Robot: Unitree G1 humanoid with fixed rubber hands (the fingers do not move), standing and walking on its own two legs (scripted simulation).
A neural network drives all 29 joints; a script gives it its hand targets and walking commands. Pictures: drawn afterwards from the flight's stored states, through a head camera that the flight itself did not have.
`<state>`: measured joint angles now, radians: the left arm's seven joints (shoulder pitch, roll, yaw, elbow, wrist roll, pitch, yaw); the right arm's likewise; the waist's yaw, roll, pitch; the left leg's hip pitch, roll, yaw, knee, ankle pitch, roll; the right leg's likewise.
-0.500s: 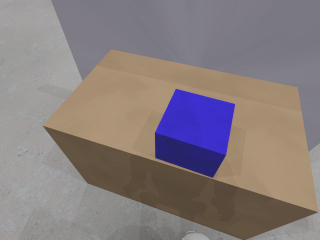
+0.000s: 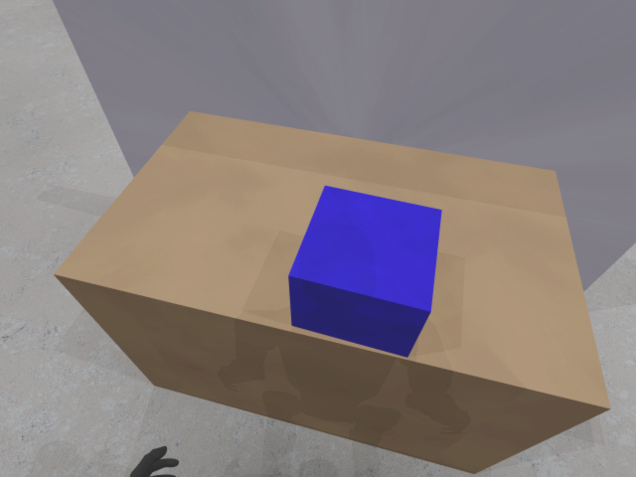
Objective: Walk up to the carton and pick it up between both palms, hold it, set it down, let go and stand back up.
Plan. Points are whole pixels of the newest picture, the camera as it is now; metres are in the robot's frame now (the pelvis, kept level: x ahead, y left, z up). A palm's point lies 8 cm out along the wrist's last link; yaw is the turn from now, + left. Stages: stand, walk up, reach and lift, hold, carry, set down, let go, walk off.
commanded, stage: walk up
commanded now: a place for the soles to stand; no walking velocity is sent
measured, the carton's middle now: (365, 269) +0.46 -0.07 -0.06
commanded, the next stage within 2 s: none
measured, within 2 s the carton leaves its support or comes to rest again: neither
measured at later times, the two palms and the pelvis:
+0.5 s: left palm out of the picture +0.05 +0.24 -0.11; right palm out of the picture +0.02 -0.27 -0.12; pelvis -0.02 -0.02 +0.01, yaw +1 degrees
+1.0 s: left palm out of the picture +0.09 +0.28 -0.12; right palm out of the picture +0.01 -0.24 -0.12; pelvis +0.02 +0.02 +0.01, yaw -8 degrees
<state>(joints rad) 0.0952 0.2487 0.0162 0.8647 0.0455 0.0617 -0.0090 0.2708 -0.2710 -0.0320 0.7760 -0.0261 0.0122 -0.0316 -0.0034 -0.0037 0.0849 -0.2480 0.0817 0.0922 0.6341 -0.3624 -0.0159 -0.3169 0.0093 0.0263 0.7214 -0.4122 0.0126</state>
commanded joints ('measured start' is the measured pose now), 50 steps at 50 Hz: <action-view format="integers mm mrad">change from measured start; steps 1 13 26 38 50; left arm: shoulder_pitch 73 27 70 171 173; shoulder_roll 131 130 137 206 41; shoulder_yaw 38 -7 -21 22 -16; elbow -22 44 110 75 -2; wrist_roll -10 -40 -54 -19 3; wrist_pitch -56 -49 -59 -70 -91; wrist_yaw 4 3 15 51 37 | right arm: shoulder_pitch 63 67 63 111 182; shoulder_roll -62 -99 -103 -92 -119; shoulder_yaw -4 19 30 17 8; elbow -43 33 122 93 96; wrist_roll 7 16 26 -21 -32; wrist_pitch -19 -28 -37 -18 -28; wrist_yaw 23 24 23 33 5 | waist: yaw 8 -6 -2 2 -37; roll -61 -13 -15 -107 106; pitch -222 -68 -34 12 -2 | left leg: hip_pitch -104 43 24 -170 290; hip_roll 37 32 28 -34 221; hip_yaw -22 -95 -121 -86 -166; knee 88 -198 -258 12 -257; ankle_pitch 312 180 59 -130 717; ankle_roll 28 43 53 16 166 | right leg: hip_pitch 362 80 46 64 -297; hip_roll -177 -98 -95 -243 -13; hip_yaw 205 99 97 409 8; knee -265 -306 -373 -469 136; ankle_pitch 701 245 80 -199 -51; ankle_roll -83 -54 -45 -179 -16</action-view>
